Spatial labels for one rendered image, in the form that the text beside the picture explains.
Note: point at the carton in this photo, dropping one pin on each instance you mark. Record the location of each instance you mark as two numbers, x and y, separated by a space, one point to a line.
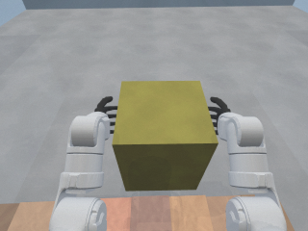
164 136

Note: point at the robot right upper arm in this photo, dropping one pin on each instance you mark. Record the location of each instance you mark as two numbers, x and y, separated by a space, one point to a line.
253 213

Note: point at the robot right forearm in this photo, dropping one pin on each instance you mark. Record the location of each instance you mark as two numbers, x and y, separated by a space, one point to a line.
246 146

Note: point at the robot left upper arm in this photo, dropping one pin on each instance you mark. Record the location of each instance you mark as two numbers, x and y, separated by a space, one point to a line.
79 214

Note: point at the robot left forearm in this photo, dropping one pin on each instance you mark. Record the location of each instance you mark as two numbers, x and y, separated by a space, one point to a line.
84 156

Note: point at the robot right hand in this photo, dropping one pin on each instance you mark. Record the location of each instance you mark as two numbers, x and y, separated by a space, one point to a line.
223 109

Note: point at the robot left hand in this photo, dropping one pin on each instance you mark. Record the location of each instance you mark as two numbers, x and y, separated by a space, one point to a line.
102 109

